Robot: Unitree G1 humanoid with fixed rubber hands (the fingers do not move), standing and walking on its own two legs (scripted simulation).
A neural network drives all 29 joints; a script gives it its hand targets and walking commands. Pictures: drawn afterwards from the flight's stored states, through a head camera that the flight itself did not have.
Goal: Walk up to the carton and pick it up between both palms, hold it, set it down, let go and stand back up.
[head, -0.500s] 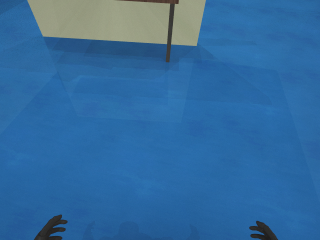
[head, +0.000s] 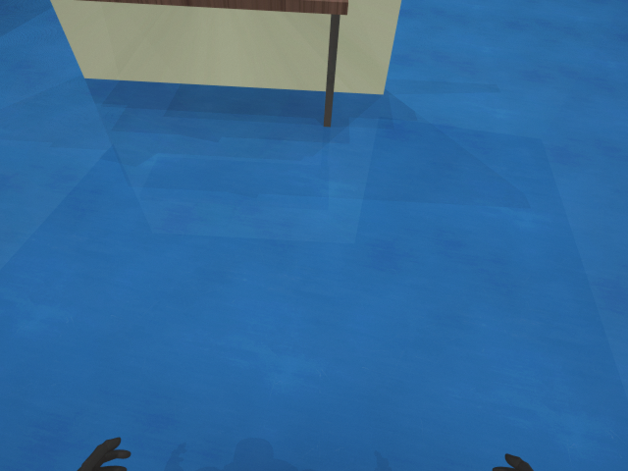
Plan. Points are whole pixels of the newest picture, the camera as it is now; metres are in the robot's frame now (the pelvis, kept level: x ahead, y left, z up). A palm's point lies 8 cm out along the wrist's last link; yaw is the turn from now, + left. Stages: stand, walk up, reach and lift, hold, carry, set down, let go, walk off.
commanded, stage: stand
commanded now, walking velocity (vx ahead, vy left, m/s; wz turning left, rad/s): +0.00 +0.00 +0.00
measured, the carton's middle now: out of the picture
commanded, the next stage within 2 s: none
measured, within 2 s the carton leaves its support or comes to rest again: neither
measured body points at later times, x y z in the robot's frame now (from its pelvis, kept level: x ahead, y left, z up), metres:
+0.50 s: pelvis -0.01 +0.00 +0.02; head +0.00 +0.00 +0.47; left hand +0.09 +0.30 -0.11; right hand +0.09 -0.30 -0.11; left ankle -0.01 +0.12 -0.73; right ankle -0.01 -0.13 -0.73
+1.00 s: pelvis -0.01 +0.00 +0.02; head +0.00 +0.00 +0.47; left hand +0.08 +0.30 -0.11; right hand +0.07 -0.30 -0.11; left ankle -0.01 +0.12 -0.73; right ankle -0.01 -0.13 -0.73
